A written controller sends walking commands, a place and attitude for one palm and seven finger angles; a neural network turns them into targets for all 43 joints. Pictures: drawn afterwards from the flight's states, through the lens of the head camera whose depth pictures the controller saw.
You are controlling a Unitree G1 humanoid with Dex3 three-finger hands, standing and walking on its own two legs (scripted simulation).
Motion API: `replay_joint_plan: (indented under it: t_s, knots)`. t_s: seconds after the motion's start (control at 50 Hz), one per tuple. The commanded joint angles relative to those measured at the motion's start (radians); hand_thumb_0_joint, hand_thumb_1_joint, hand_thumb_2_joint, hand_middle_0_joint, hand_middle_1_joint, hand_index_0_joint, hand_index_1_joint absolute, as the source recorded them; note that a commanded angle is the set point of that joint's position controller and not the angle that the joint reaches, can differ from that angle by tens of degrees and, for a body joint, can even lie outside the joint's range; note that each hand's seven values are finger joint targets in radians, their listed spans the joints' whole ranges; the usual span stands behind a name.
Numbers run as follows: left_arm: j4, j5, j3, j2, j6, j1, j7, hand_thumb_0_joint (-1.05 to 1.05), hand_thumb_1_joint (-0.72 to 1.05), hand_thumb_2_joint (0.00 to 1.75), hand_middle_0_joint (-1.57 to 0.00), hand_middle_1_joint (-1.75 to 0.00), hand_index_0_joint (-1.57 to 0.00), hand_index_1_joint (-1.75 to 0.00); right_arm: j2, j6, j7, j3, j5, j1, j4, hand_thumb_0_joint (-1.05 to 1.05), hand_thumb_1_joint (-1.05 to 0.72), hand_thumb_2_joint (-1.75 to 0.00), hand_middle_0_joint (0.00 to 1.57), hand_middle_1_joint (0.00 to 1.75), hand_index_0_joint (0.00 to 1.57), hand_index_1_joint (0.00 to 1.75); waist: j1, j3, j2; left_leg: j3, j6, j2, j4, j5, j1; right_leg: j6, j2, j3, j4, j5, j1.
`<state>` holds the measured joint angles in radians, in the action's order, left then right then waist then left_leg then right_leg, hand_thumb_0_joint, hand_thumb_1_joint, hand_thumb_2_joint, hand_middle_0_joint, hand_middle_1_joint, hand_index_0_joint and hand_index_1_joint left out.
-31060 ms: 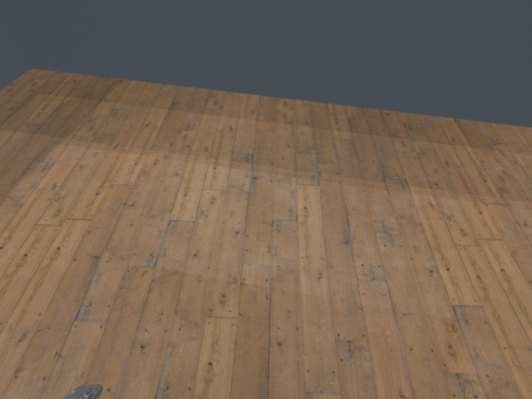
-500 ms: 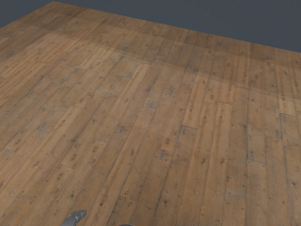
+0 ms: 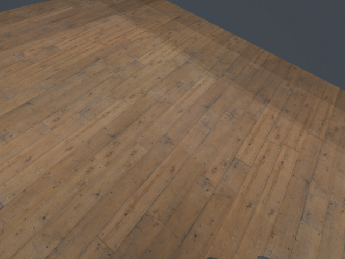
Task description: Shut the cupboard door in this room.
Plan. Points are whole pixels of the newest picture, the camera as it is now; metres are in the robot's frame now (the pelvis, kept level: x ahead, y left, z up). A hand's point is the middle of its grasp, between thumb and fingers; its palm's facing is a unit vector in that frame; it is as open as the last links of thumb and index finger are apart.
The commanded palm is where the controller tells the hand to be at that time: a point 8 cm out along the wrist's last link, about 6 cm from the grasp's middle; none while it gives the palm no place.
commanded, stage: turn or walk to find it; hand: left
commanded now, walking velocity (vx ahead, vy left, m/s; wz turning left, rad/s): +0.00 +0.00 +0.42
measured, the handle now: out of the picture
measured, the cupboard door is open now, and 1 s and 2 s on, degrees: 93 93 93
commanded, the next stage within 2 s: none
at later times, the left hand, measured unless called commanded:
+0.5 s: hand out of the picture +0.07 +0.17 -0.14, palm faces +0.18 -0.95 -0.27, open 7.4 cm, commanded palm none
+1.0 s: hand out of the picture -0.12 +0.19 -0.18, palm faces +0.47 -0.85 -0.25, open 7.4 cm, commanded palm none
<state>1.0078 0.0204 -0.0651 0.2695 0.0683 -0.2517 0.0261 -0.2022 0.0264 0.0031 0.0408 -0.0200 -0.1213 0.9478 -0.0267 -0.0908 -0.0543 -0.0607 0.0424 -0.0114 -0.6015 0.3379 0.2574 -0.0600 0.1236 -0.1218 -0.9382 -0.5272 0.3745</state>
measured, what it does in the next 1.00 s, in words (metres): steps on the spot, turning left: right foot, then left foot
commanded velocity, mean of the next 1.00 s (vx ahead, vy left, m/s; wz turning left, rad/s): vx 0.00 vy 0.00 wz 0.42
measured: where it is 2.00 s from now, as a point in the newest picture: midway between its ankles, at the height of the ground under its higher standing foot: outside the picture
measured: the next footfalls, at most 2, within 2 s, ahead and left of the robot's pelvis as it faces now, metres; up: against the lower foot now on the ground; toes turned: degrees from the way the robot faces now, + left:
right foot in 0.44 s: +0.05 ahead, -0.14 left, +0.00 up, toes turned +7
left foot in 0.90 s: -0.06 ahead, +0.09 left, +0.00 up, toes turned +28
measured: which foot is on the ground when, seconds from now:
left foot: down 0.00-0.44, up 0.46-0.88, down 0.90-1.00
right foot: up 0.00-0.42, down 0.44-0.90, up 0.92-1.00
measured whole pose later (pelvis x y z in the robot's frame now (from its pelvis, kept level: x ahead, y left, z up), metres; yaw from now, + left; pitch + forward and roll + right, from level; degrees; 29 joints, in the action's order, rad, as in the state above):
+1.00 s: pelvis -0.04 -0.01 +0.00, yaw +26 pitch +0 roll -1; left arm 1.01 0.02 -0.06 0.27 0.07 -0.26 0.03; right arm -0.21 0.02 0.00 0.04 -0.02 -0.11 0.95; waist -0.03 -0.09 -0.06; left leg -0.05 0.04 -0.01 -0.59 0.34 0.24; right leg -0.07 0.12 -0.12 -0.95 -0.52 0.38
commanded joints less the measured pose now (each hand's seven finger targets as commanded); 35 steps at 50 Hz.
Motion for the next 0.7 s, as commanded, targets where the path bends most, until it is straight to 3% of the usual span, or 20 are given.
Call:
replay_joint_plan:
  t_s: [0.0, 0.04, 0.1, 0.16, 0.24, 0.32, 0.36, 0.38, 0.4, 0.42, 0.44, 0.46, 0.48, 0.5, 0.52, 0.56, 0.68]
  knots:
    - [-0.085, -0.005, -0.015, 0.053, -0.037, 0.052, -0.016, 0.00, 0.90, 0.90, -0.20, -0.30, -0.20, -0.30, -0.192, -0.022, -0.026, 0.042, 0.002, -0.056, -0.038, 0.00, -0.90, -0.90, 0.20, 0.30, 0.20, 0.30, 0.033, 0.091, 0.205, 0.254, 0.107, -0.238, 0.269, -0.580, -0.167, -0.020, -0.005, 0.091, -0.187, 0.102, 0.175]
    - [-0.079, -0.005, -0.015, 0.057, -0.037, 0.042, -0.017, 0.00, 0.90, 0.90, -0.20, -0.30, -0.20, -0.30, -0.185, -0.025, -0.025, 0.041, 0.006, -0.063, -0.039, 0.00, -0.90, -0.90, 0.20, 0.30, 0.20, 0.30, 0.030, 0.103, 0.184, 0.230, 0.100, -0.218, 0.276, -0.582, -0.170, -0.027, -0.012, 0.092, -0.175, 0.130, 0.156]
    - [-0.091, -0.005, -0.014, 0.057, -0.036, 0.054, -0.013, 0.00, 0.90, 0.90, -0.20, -0.30, -0.20, -0.30, -0.185, -0.025, -0.023, 0.047, 0.007, -0.090, -0.037, 0.00, -0.90, -0.90, 0.20, 0.30, 0.20, 0.30, 0.039, 0.111, 0.186, 0.250, 0.108, -0.217, 0.275, -0.596, -0.201, -0.039, -0.018, 0.095, -0.148, 0.144, 0.168]
    - [-0.112, -0.007, -0.010, 0.051, -0.034, 0.086, -0.011, 0.00, 0.90, 0.90, -0.20, -0.30, -0.20, -0.30, -0.188, -0.021, -0.021, 0.053, 0.003, -0.099, -0.040, 0.00, -0.90, -0.90, 0.20, 0.30, 0.20, 0.30, 0.047, 0.096, 0.195, 0.299, 0.125, -0.224, 0.279, -0.529, -0.178, -0.042, -0.025, 0.100, -0.080, 0.118, 0.156]
    - [-0.142, -0.009, -0.006, 0.035, -0.040, 0.144, -0.011, 0.00, 0.90, 0.90, -0.20, -0.30, -0.20, -0.30, -0.187, -0.016, -0.020, 0.062, -0.003, -0.126, -0.035, 0.00, -0.90, -0.90, 0.20, 0.30, 0.20, 0.30, 0.069, 0.107, 0.214, 0.354, 0.134, -0.217, 0.256, -0.537, -0.175, -0.033, -0.051, 0.098, 0.033, 0.078, 0.119]
    - [-0.144, -0.016, -0.001, 0.030, -0.048, 0.112, -0.008, 0.00, 0.90, 0.90, -0.20, -0.30, -0.20, -0.30, -0.190, -0.010, -0.018, 0.066, -0.005, -0.104, -0.044, 0.00, -0.90, -0.90, 0.20, 0.30, 0.20, 0.30, 0.051, 0.129, 0.225, 0.404, 0.127, -0.194, 0.213, -0.573, -0.102, -0.012, -0.092, 0.082, 0.231, 0.097, -0.021]
    - [-0.128, -0.019, -0.006, 0.034, -0.058, 0.042, -0.005, 0.00, 0.90, 0.90, -0.20, -0.30, -0.20, -0.30, -0.184, -0.008, -0.017, 0.067, 0.000, -0.083, -0.049, 0.00, -0.90, -0.90, 0.20, 0.30, 0.20, 0.30, 0.013, 0.152, 0.208, 0.398, 0.092, -0.158, 0.164, -0.502, -0.018, -0.005, -0.096, 0.073, 0.426, 0.247, -0.172]
    - [-0.119, -0.016, -0.009, 0.056, -0.067, 0.001, -0.001, 0.00, 0.90, 0.90, -0.20, -0.30, -0.20, -0.30, -0.162, -0.009, -0.013, 0.065, 0.006, -0.081, -0.051, 0.00, -0.90, -0.90, 0.20, 0.30, 0.20, 0.30, -0.007, 0.166, 0.146, 0.373, 0.048, -0.113, 0.109, -0.383, 0.056, 0.001, -0.061, 0.092, 0.564, 0.346, -0.287]
    - [-0.116, -0.001, -0.022, 0.123, -0.078, -0.023, 0.006, 0.00, 0.90, 0.90, -0.20, -0.30, -0.20, -0.30, -0.108, -0.012, -0.007, 0.059, 0.015, -0.101, -0.060, 0.00, -0.90, -0.90, 0.20, 0.30, 0.20, 0.30, -0.011, 0.190, -0.046, 0.261, -0.018, -0.016, -0.035, -0.141, 0.210, 0.054, 0.128, 0.263, 0.635, 0.380, -0.420]
    - [-0.130, 0.006, -0.031, 0.182, -0.079, -0.020, 0.008, 0.00, 0.90, 0.90, -0.20, -0.30, -0.20, -0.30, -0.076, -0.011, -0.003, 0.054, 0.013, -0.096, -0.085, 0.00, -0.90, -0.90, 0.20, 0.30, 0.20, 0.30, -0.016, 0.138, -0.217, 0.127, -0.069, 0.094, -0.244, 0.228, 0.318, 0.168, 0.341, 0.434, 0.653, 0.524, -0.385]
    - [-0.141, -0.006, -0.034, 0.169, -0.079, -0.011, 0.010, 0.00, 0.90, 0.90, -0.20, -0.30, -0.20, -0.30, -0.124, 0.011, -0.007, 0.067, 0.003, -0.079, -0.077, 0.00, -0.90, -0.90, 0.20, 0.30, 0.20, 0.30, -0.020, 0.126, -0.170, 0.171, -0.066, 0.051, -0.412, 0.253, 0.282, 0.222, 0.364, 0.429, 0.672, 0.475, -0.240]
    - [-0.152, -0.006, -0.032, 0.149, -0.075, 0.049, 0.012, 0.00, 0.90, 0.90, -0.20, -0.30, -0.20, -0.30, -0.119, 0.025, -0.003, 0.072, 0.001, -0.078, -0.057, 0.00, -0.90, -0.90, 0.20, 0.30, 0.20, 0.30, 0.008, 0.072, -0.140, 0.173, -0.068, 0.036, -0.533, 0.204, 0.282, 0.220, 0.316, 0.395, 0.689, 0.371, -0.160]
    - [-0.164, -0.007, -0.025, 0.113, -0.075, 0.097, 0.010, 0.00, 0.90, 0.90, -0.20, -0.30, -0.20, -0.30, -0.121, 0.031, 0.004, 0.073, -0.002, -0.097, -0.035, 0.00, -0.90, -0.90, 0.20, 0.30, 0.20, 0.30, 0.032, 0.042, -0.087, 0.165, -0.072, 0.017, -0.599, 0.132, 0.287, 0.200, 0.259, 0.316, 0.686, 0.327, -0.131]
    - [-0.172, -0.007, -0.016, 0.085, -0.077, 0.127, 0.008, 0.00, 0.90, 0.90, -0.20, -0.30, -0.20, -0.30, -0.110, 0.033, 0.009, 0.071, -0.004, -0.123, -0.017, 0.00, -0.90, -0.90, 0.20, 0.30, 0.20, 0.30, 0.053, 0.028, -0.072, 0.148, -0.081, 0.004, -0.629, 0.069, 0.289, 0.176, 0.212, 0.229, 0.673, 0.339, -0.127]
    - [-0.172, -0.006, -0.013, 0.069, -0.079, 0.132, 0.009, 0.00, 0.90, 0.90, -0.20, -0.30, -0.20, -0.30, -0.102, 0.033, 0.013, 0.069, -0.003, -0.140, -0.009, 0.00, -0.90, -0.90, 0.20, 0.30, 0.20, 0.30, 0.059, 0.038, -0.074, 0.134, -0.089, -0.003, -0.632, 0.038, 0.285, 0.163, 0.192, 0.186, 0.661, 0.386, -0.135]
    - [-0.161, -0.003, -0.014, 0.068, -0.085, 0.095, 0.008, 0.00, 0.90, 0.90, -0.20, -0.30, -0.20, -0.30, -0.097, 0.035, 0.014, 0.064, -0.003, -0.136, -0.006, 0.00, -0.90, -0.90, 0.20, 0.30, 0.20, 0.30, 0.044, 0.043, -0.111, 0.116, -0.106, -0.011, -0.618, 0.016, 0.282, 0.159, 0.183, 0.146, 0.655, 0.429, -0.160]
    - [-0.115, 0.005, -0.026, 0.111, -0.085, -0.023, 0.005, 0.00, 0.90, 0.90, -0.20, -0.30, -0.20, -0.30, -0.083, 0.027, 0.011, 0.045, 0.003, -0.039, -0.020, 0.00, -0.90, -0.90, 0.20, 0.30, 0.20, 0.30, -0.009, 0.084, -0.106, 0.060, -0.123, -0.022, -0.379, 0.113, 0.250, 0.193, 0.221, 0.108, 0.596, 0.647, -0.298]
